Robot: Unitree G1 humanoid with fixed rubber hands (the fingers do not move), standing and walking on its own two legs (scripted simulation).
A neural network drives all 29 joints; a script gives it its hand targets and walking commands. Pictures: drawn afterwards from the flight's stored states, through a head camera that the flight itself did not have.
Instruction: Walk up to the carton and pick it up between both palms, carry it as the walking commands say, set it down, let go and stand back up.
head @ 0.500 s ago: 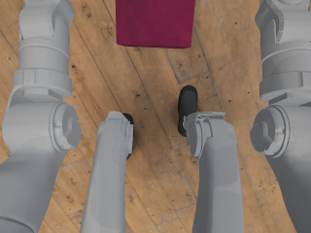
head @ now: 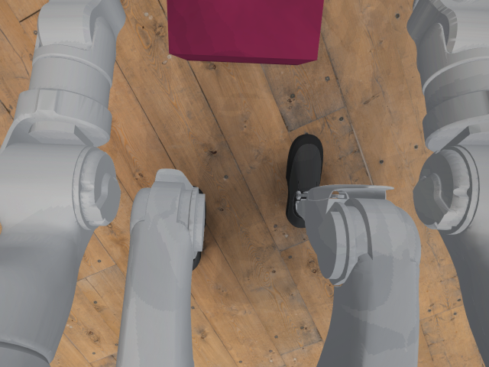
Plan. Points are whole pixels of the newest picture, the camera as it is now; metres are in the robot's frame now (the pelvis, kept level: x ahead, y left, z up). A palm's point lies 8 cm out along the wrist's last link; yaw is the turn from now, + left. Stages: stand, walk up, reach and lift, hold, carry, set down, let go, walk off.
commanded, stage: reach and lift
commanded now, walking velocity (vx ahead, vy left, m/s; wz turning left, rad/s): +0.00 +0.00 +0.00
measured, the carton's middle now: out of the picture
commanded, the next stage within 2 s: none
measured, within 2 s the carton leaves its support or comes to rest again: leaves its support in 1.96 s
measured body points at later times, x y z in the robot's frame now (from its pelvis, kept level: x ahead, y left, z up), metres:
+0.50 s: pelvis +0.00 +0.00 -0.05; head +0.40 +0.03 +0.14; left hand +0.56 +0.17 -0.28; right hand +0.56 -0.18 -0.27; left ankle +0.07 +0.13 -0.39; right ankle +0.18 -0.12 -0.39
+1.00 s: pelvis +0.00 +0.00 -0.05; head +0.40 +0.03 +0.14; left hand +0.56 +0.17 -0.28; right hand +0.57 -0.15 -0.27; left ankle +0.07 +0.13 -0.39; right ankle +0.18 -0.13 -0.39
